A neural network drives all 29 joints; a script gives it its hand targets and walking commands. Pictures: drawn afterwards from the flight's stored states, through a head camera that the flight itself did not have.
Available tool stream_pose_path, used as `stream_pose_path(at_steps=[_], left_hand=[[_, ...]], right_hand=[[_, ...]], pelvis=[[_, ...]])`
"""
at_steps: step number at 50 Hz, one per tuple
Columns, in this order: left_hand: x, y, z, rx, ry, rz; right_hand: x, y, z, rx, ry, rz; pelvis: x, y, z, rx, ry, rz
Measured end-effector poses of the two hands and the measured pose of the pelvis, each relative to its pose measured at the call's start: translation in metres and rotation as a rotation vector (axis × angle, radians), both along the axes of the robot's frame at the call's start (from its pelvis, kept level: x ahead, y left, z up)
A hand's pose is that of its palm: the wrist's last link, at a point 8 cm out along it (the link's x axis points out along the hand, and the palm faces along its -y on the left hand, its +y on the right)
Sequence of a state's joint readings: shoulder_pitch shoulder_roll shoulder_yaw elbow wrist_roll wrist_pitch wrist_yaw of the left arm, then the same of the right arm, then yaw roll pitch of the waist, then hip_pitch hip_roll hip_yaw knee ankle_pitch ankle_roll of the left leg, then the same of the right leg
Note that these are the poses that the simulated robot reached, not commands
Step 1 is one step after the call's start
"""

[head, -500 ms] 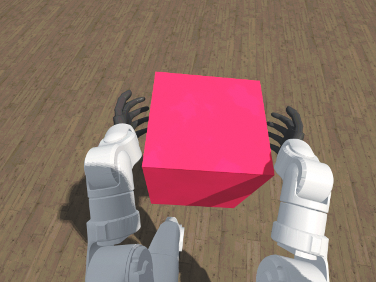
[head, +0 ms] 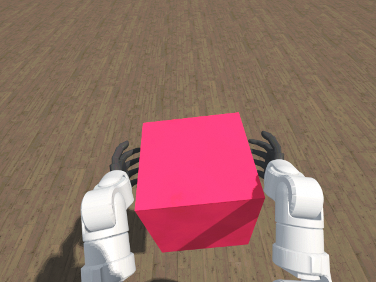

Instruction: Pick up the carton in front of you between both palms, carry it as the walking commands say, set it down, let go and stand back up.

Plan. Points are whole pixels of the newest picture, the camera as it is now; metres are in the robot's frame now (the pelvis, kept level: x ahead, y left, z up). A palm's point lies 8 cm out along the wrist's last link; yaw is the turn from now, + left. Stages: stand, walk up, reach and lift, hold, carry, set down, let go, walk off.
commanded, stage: carry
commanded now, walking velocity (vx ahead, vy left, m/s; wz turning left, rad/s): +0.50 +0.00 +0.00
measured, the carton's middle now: (198, 186) +0.31 +0.00 +0.02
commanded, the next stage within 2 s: none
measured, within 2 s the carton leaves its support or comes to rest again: neither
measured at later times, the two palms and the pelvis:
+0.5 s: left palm (123, 106) +0.52 +0.18 +0.10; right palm (237, 104) +0.50 -0.11 +0.10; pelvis +0.29 +0.05 +0.01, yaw -1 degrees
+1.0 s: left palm (152, 59) +0.80 +0.13 +0.09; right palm (235, 54) +0.82 -0.17 +0.08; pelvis +0.58 -0.03 +0.02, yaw +2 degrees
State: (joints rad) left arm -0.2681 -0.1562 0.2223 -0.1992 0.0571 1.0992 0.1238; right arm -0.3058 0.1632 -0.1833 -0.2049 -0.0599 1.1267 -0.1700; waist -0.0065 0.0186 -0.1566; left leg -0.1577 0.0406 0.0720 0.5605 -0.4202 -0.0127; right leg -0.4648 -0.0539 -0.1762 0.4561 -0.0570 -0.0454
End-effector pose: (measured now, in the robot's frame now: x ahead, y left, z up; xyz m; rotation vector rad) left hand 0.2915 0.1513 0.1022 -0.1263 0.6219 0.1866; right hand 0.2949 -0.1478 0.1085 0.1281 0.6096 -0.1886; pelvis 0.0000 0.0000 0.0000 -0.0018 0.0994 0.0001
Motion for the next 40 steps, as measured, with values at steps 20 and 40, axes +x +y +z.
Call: stream_pose_path(at_steps=[20,40], left_hand=[[0.173,0.044,0.000,0.022,-0.029,0.000],[0.409,-0.002,-0.008,0.077,0.005,-0.003]], right_hand=[[0.176,0.043,-0.001,-0.051,-0.036,0.048],[0.414,-0.003,-0.021,0.000,-0.004,0.045]], pelvis=[[0.240,0.039,-0.001,0.019,-0.032,-0.017],[0.483,-0.004,-0.008,0.016,-0.042,-0.002]])
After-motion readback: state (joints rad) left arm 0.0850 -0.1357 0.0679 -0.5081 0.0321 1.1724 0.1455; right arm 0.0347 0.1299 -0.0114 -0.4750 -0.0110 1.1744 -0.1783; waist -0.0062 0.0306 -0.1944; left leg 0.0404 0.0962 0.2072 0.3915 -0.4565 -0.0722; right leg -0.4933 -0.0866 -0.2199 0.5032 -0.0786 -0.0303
